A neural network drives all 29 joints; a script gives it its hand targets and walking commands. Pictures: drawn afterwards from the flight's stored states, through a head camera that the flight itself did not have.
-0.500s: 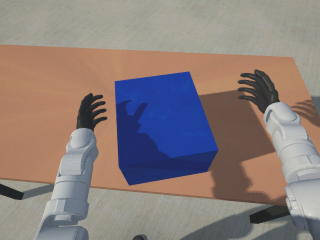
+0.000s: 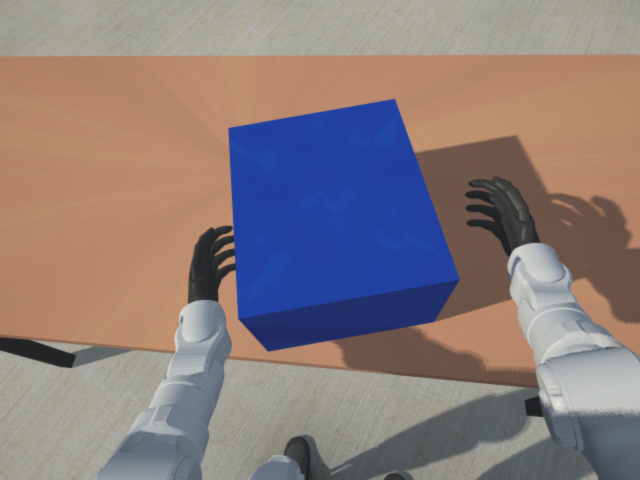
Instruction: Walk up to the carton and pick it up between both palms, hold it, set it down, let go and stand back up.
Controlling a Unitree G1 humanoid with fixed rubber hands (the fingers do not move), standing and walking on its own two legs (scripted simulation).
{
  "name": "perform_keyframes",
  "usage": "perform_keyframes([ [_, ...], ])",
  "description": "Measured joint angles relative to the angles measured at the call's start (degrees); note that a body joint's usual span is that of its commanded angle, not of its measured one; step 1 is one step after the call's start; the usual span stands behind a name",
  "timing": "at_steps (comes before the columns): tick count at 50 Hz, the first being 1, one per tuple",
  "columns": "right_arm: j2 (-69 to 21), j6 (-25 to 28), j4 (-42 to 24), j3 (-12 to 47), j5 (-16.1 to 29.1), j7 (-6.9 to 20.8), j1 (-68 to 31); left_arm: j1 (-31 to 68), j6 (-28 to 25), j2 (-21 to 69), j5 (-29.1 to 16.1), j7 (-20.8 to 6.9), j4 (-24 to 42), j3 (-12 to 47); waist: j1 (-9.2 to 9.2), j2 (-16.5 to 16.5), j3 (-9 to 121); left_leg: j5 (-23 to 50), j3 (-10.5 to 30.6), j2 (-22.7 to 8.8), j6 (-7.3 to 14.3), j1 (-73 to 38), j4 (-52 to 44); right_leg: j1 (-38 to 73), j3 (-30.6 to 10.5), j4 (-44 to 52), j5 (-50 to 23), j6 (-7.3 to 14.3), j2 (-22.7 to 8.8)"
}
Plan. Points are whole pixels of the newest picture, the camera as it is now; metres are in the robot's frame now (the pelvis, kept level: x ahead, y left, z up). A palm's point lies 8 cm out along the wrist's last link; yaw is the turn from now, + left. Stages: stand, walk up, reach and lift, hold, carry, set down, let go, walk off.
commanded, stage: reach and lift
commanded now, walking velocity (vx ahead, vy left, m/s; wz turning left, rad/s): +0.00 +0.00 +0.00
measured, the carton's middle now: (331, 225) +0.45 +0.08 -0.04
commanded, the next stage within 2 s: none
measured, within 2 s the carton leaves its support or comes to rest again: neither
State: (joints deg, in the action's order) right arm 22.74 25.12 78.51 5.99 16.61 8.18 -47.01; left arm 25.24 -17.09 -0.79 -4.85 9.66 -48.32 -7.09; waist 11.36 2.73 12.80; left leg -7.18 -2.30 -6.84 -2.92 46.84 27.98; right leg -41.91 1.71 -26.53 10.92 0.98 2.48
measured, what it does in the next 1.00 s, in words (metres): stands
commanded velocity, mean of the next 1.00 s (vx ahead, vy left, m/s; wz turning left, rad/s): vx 0.00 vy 0.00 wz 0.00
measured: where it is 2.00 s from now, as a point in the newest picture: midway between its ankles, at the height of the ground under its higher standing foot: outside the picture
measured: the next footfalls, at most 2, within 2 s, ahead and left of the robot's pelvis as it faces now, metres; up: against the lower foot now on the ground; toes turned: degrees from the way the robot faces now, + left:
none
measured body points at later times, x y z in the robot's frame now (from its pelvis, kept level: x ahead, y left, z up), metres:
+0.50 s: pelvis -0.01 +0.00 -0.02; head +0.12 -0.02 +0.41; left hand +0.35 +0.22 -0.03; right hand +0.47 -0.12 -0.02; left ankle +0.03 +0.15 -0.72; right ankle -0.01 -0.11 -0.72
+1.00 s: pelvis -0.01 +0.00 -0.01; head +0.11 -0.01 +0.43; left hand +0.35 +0.20 -0.03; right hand +0.47 -0.13 +0.01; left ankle +0.03 +0.15 -0.72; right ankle -0.01 -0.11 -0.72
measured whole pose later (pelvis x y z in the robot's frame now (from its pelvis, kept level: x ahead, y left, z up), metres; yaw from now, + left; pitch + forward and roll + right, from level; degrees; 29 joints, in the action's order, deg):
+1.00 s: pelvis -0.01 +0.00 -0.01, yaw +0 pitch +26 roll -2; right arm 16.6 25.4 82.2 3.0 12.3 4.3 -52.0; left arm 30.2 -19.7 4.3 0.6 13.3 -54.0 -10.8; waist 9.8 0.6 14.2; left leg -9.2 -1.8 -6.6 -3.0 49.5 32.8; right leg -45.1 1.9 -32.7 13.8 1.3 2.2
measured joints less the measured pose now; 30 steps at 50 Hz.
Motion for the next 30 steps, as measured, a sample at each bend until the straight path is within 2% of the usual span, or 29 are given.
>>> perform_keyframes([
  [8,1.62,0.93,6.09,4.19,4.44,-0.35,-4.92,6.38,-3.46,-1.14,-1.42,-0.76,-8.56,-0.09,0.41,-0.95,0.68,-0.82,-0.23,-0.15,-0.24,1.51,2.73,-2.45,-0.34,-4.41,1.61,0.24,0.01],
  [15,1.4,0.05,8.45,5.86,6.04,-0.25,-7.36,8.28,-4.34,-1.82,-3.01,-0.95,-11.84,0.18,0.13,-2.04,1.27,-1.82,-0.38,-0.05,-0.21,3.49,5.42,-5.01,-0.58,-8.16,3.14,0.33,-0.2],
  [22,-2.85,-0.22,7.52,1.76,1.27,-0.43,-7.57,8.88,-6.27,-0.52,-3.21,0.16,-11.71,-0.45,-0.36,-2.34,2.5,-2.81,0.53,0.22,-0.24,7.76,8.31,-8.74,0.17,-10.81,4.39,0.41,-0.51],
  [30,-7.69,3.3,7.71,-4.0,-5.13,-3.93,-7.56,7.58,-5.51,3.24,2.95,1.5,-6.68,-4.17,0.25,0.34,0.27,-2.8,1.93,0.18,-0.22,7.79,8.31,-7.05,1.43,-8.3,3.38,0.08,-0.29],
])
